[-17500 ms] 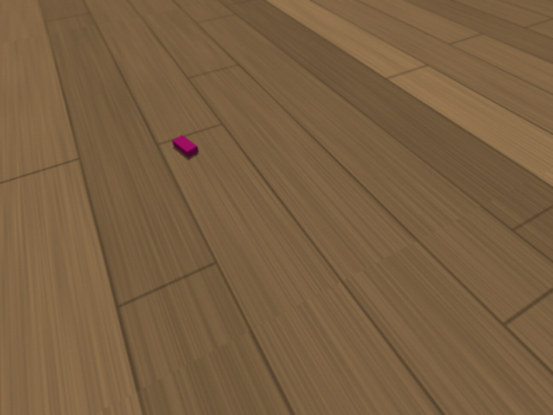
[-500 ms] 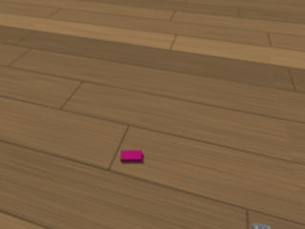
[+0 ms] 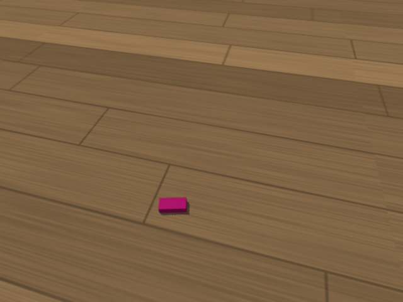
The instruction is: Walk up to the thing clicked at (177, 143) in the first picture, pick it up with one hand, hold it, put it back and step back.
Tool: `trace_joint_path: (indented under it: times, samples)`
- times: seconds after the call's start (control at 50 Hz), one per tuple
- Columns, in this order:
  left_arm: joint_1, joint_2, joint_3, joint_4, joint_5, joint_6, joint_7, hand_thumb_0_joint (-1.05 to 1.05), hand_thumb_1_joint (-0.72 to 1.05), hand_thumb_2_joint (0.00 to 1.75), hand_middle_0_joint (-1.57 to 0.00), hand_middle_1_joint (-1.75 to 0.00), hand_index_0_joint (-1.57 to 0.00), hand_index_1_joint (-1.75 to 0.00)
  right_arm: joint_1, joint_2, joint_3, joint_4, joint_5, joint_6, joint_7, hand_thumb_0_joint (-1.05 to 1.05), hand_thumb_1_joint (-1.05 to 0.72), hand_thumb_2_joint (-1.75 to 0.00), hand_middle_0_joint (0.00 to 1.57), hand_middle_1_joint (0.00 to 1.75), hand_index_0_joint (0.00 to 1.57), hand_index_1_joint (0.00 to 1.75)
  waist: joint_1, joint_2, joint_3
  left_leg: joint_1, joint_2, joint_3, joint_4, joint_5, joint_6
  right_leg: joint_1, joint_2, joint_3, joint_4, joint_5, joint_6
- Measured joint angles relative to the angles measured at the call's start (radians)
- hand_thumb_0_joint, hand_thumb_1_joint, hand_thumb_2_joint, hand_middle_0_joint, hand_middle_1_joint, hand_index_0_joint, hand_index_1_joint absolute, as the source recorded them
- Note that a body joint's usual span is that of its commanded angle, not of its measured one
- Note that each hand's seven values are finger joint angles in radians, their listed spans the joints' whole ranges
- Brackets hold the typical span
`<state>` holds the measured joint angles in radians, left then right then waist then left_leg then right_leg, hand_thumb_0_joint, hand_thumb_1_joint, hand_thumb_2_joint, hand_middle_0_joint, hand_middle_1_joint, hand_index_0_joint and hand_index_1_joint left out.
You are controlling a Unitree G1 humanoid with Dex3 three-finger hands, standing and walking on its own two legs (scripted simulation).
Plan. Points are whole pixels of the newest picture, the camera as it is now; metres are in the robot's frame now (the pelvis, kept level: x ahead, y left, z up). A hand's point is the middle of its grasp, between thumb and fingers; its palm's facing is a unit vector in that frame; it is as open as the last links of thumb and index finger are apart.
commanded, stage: stand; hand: left
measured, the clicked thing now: (173, 205) +0.73 +0.18 -0.76
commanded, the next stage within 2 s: walk up in 0.16 s
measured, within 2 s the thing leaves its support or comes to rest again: neither
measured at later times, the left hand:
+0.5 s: hand out of the picture +0.09 +0.31 -0.17, palm faces -0.02 -0.93 -0.35, open 7.4 cm
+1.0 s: hand (111, 227) +0.33 +0.25 -0.13, palm faces -0.02 -0.93 -0.37, open 7.4 cm
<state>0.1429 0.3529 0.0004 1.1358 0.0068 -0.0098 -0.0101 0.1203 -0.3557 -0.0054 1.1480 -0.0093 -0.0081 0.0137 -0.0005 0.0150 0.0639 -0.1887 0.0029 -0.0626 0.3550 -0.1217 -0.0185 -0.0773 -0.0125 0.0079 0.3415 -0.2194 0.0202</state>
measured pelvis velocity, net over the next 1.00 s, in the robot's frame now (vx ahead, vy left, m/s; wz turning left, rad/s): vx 0.24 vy -0.01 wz -0.01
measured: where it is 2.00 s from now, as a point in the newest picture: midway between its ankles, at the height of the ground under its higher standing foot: (209, 273)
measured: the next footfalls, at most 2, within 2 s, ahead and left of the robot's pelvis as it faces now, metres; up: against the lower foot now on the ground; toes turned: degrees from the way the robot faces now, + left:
right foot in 0.80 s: +0.33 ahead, -0.12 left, +0.00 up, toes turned -4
left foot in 1.18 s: +0.43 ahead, +0.13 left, +0.00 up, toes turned -1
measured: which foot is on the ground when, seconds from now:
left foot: down 0.00-0.82, up 0.84-1.00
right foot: down 0.00-0.42, up 0.44-0.78, down 0.80-1.00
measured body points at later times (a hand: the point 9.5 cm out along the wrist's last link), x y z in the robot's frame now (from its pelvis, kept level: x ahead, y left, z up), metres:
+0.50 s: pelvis +0.07 +0.03 -0.01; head +0.08 +0.05 +0.44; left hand +0.09 +0.36 -0.14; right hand +0.13 -0.30 -0.11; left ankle +0.09 +0.14 -0.75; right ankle +0.01 -0.12 -0.70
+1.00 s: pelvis +0.24 -0.01 -0.01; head +0.25 -0.03 +0.43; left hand +0.33 +0.30 -0.11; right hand +0.29 -0.32 -0.14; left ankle +0.23 +0.13 -0.69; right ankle +0.29 -0.12 -0.75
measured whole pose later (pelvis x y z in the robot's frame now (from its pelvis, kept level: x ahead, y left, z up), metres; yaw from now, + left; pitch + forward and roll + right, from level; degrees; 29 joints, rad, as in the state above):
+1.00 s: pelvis +0.24 -0.01 -0.01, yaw -1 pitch -4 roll +0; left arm 0.26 0.36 0.05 0.81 0.01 -0.07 -0.05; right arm 0.32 -0.41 -0.04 0.86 0.00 -0.04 0.04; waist 0.01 0.06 0.09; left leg -0.40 0.03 -0.02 1.05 -0.38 0.03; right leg -0.26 -0.01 -0.07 0.54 -0.22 -0.04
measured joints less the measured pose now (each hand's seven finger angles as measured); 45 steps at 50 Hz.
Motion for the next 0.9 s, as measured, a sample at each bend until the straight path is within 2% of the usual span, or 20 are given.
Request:
trace_joint_path:
  times: [0.16, 0.18, 0.24, 0.26, 0.3, 0.34, 0.38, 0.4, 0.42, 0.44, 0.48, 0.52, 0.56, 0.64, 0.7, 0.74, 0.8, 0.82, 0.84, 0.9]
  samples:
    - [-0.013, -0.002, -0.004, -0.014, -0.003, -0.002, 0.003, 0.0, 0.9, 0.9, -0.21, -0.3, -0.21, -0.3, -0.009, 0.002, 0.008, -0.009, 0.002, -0.003, -0.002, 0.01, -0.91, -0.89, 0.21, 0.3, 0.21, 0.3, 0.0, -0.004, -0.007, 0.005, 0.002, 0.003, 0.004, -0.008, 0.001, 0.008, 0.001, 0.003, -0.006, -0.002, 0.0]
    - [-0.01, -0.001, 0.004, -0.023, 0.0, -0.002, -0.003, 0.0, 0.9, 0.9, -0.21, -0.3, -0.21, -0.3, -0.004, 0.003, 0.001, -0.019, -0.001, -0.003, 0.003, 0.01, -0.91, -0.89, 0.21, 0.3, 0.21, 0.3, -0.001, -0.006, -0.01, -0.001, 0.0, 0.003, 0.021, -0.037, 0.009, 0.004, 0.001, 0.002, 0.007, -0.024, -0.006]
    - [0.024, 0.005, 0.032, -0.06, 0.015, -0.01, -0.023, 0.0, 0.9, 0.9, -0.21, -0.3, -0.21, -0.3, 0.037, -0.002, -0.023, -0.056, -0.016, -0.006, 0.025, 0.01, -0.9, -0.89, 0.21, 0.3, 0.21, 0.3, 0.004, -0.01, -0.042, -0.031, -0.007, 0.001, 0.11, -0.209, 0.039, -0.018, 0.003, 0.006, 0.08, -0.176, -0.042]
    - [0.037, 0.008, 0.04, -0.075, 0.017, -0.015, -0.026, 0.0, 0.9, 0.9, -0.21, -0.3, -0.21, -0.3, 0.048, -0.008, -0.029, -0.069, -0.019, -0.006, 0.028, 0.01, -0.9, -0.89, 0.21, 0.3, 0.21, 0.3, 0.006, -0.007, -0.047, -0.044, -0.006, 0.0, 0.14, -0.24, 0.045, -0.018, 0.007, 0.006, 0.082, -0.176, -0.049]
    - [0.061, 0.017, 0.054, -0.105, 0.022, -0.031, -0.028, 0.0, 0.9, 0.9, -0.21, -0.3, -0.21, -0.3, 0.061, -0.021, -0.042, -0.085, -0.025, -0.005, 0.031, 0.01, -0.9, -0.89, 0.21, 0.3, 0.21, 0.3, 0.014, -0.009, -0.04, -0.085, -0.001, 0.025, 0.239, -0.252, 0.042, -0.004, 0.003, 0.003, 0.053, -0.057, -0.046]
    - [0.085, 0.021, 0.065, -0.12, 0.026, -0.035, -0.029, 0.0, 0.9, 0.9, -0.21, -0.3, -0.21, -0.3, 0.071, -0.04, -0.054, -0.096, -0.027, -0.008, 0.035, 0.01, -0.9, -0.89, 0.21, 0.3, 0.21, 0.3, 0.021, 0.005, -0.027, -0.115, 0.018, 0.042, 0.296, -0.277, 0.041, 0.021, 0.006, -0.006, 0.043, -0.06, -0.026]
    - [0.113, 0.035, 0.069, -0.128, 0.032, -0.026, -0.033, 0.0, 0.9, 0.9, -0.21, -0.3, -0.21, -0.3, 0.084, -0.05, -0.067, -0.113, -0.026, -0.017, 0.041, 0.01, -0.91, -0.89, 0.21, 0.3, 0.21, 0.3, 0.025, 0.003, -0.022, -0.109, 0.032, 0.06, 0.243, -0.264, 0.047, 0.038, 0.001, -0.01, 0.056, -0.098, -0.016]
    - [0.126, 0.047, 0.071, -0.131, 0.032, -0.018, -0.035, 0.0, 0.9, 0.9, -0.21, -0.3, -0.21, -0.3, 0.088, -0.049, -0.074, -0.122, -0.028, -0.027, 0.043, 0.01, -0.91, -0.89, 0.21, 0.3, 0.21, 0.3, 0.026, -0.012, -0.015, -0.091, 0.025, 0.075, 0.211, -0.179, 0.042, 0.033, -0.013, -0.005, 0.094, -0.129, -0.014]
    - [0.139, 0.058, 0.073, -0.133, 0.029, -0.008, -0.034, 0.0, 0.9, 0.9, -0.21, -0.3, -0.21, -0.3, 0.09, -0.046, -0.081, -0.135, -0.032, -0.039, 0.041, 0.01, -0.91, -0.89, 0.2, 0.3, 0.21, 0.3, 0.028, -0.033, -0.007, -0.074, 0.013, 0.095, 0.193, -0.104, 0.041, 0.005, -0.032, 0.003, 0.176, -0.161, -0.028]
    - [0.148, 0.063, 0.074, -0.13, 0.024, 0.0, -0.03, 0.0, 0.9, 0.9, -0.21, -0.3, -0.21, -0.3, 0.093, -0.043, -0.086, -0.151, -0.038, -0.052, 0.037, 0.01, -0.91, -0.89, 0.2, 0.3, 0.21, 0.3, 0.024, -0.044, -0.002, -0.067, 0.007, 0.108, 0.199, -0.105, 0.042, -0.044, -0.026, 0.031, 0.298, -0.203, -0.041]
    - [0.155, 0.07, 0.066, -0.123, 0.018, 0.012, -0.026, 0.01, 0.9, 0.9, -0.21, -0.3, -0.21, -0.3, 0.113, -0.035, -0.086, -0.178, -0.031, -0.067, 0.033, 0.01, -0.91, -0.89, 0.2, 0.3, 0.21, 0.3, 0.003, -0.048, 0.001, -0.045, 0.003, 0.106, 0.188, -0.132, 0.047, -0.146, 0.018, 0.074, 0.516, -0.248, -0.061]
    - [0.158, 0.079, 0.06, -0.133, 0.007, 0.009, -0.029, 0.01, 0.9, 0.9, -0.21, -0.3, -0.2, -0.3, 0.138, -0.027, -0.077, -0.196, -0.023, -0.066, 0.028, 0.0, -0.91, -0.89, 0.21, 0.3, 0.21, 0.3, -0.002, -0.059, 0.007, -0.003, -0.001, 0.11, 0.144, -0.134, 0.051, -0.23, 0.029, 0.078, 0.622, -0.214, -0.067]
    - [0.161, 0.084, 0.058, -0.149, 0.004, -0.001, -0.035, 0.01, 0.9, 0.9, -0.21, -0.3, -0.2, -0.3, 0.16, -0.022, -0.069, -0.207, -0.017, -0.066, 0.025, 0.0, -0.9, -0.89, 0.21, 0.3, 0.21, 0.3, -0.003, -0.067, 0.014, 0.041, -0.004, 0.117, 0.099, -0.13, 0.052, -0.294, 0.015, 0.067, 0.623, -0.166, -0.057]
    - [0.153, 0.082, 0.054, -0.181, 0.009, -0.004, -0.052, 0.01, 0.9, 0.9, -0.2, -0.3, -0.2, -0.3, 0.198, -0.021, -0.06, -0.233, -0.014, -0.066, 0.026, 0.01, -0.9, -0.89, 0.21, 0.3, 0.21, 0.3, -0.011, -0.065, 0.03, 0.114, -0.008, 0.128, 0.044, -0.143, 0.052, -0.369, -0.03, 0.037, 0.496, -0.088, -0.03]
    - [0.134, 0.073, 0.055, -0.201, 0.014, -0.003, -0.066, 0.01, 0.9, 0.9, -0.2, -0.3, -0.2, -0.3, 0.22, -0.03, -0.057, -0.253, -0.012, -0.062, 0.031, 0.01, -0.9, -0.89, 0.21, 0.3, 0.21, 0.3, -0.019, -0.053, 0.04, 0.152, -0.008, 0.136, 0.045, -0.178, 0.044, -0.383, -0.059, 0.006, 0.373, -0.013, -0.033]
    - [0.12, 0.065, 0.058, -0.213, 0.015, -0.006, -0.072, 0.01, 0.9, 0.9, -0.2, -0.3, -0.2, -0.3, 0.233, -0.037, -0.056, -0.264, -0.01, -0.057, 0.032, 0.01, -0.9, -0.89, 0.21, 0.3, 0.21, 0.3, -0.025, -0.04, 0.041, 0.169, -0.005, 0.138, 0.069, -0.216, 0.034, -0.369, -0.061, -0.008, 0.31, 0.019, -0.041]
    - [0.107, 0.059, 0.063, -0.236, 0.014, -0.02, -0.072, 0.01, 0.9, 0.9, -0.21, -0.3, -0.2, -0.3, 0.259, -0.045, -0.054, -0.278, -0.007, -0.047, 0.03, 0.01, -0.9, -0.89, 0.21, 0.3, 0.21, 0.3, -0.033, -0.018, 0.024, 0.17, 0.012, 0.131, 0.16, -0.308, 0.015, -0.307, -0.042, -0.033, 0.24, 0.034, -0.056]
    - [0.099, 0.054, 0.068, -0.246, 0.015, -0.03, -0.067, 0.01, 0.9, 0.9, -0.21, -0.3, -0.2, -0.3, 0.263, -0.049, -0.054, -0.28, -0.005, -0.044, 0.026, 0.01, -0.9, -0.89, 0.21, 0.3, 0.21, 0.3, -0.031, 0.001, 0.025, 0.15, 0.03, 0.122, 0.234, -0.348, 0.02, -0.294, -0.026, -0.044, 0.24, 0.069, -0.053]
    - [0.089, 0.047, 0.072, -0.259, 0.017, -0.04, -0.06, 0.01, 0.9, 0.9, -0.21, -0.3, -0.21, -0.3, 0.258, -0.05, -0.053, -0.278, -0.003, -0.038, 0.022, 0.01, -0.9, -0.89, 0.21, 0.3, 0.21, 0.3, -0.03, 0.019, 0.033, 0.109, 0.044, 0.101, 0.353, -0.357, 0.035, -0.294, -0.013, -0.058, 0.274, 0.051, -0.049]
    - [0.076, 0.027, 0.063, -0.298, 0.0, -0.055, -0.048, 0.0, 0.9, 0.9, -0.21, -0.3, -0.21, -0.3, 0.231, -0.049, -0.042, -0.272, 0.005, -0.025, 0.013, 0.01, -0.9, -0.89, 0.21, 0.3, 0.21, 0.3, -0.011, 0.034, 0.047, -0.046, 0.003, 0.042, 0.693, -0.362, 0.06, -0.268, -0.008, -0.07, 0.302, -0.005, -0.057]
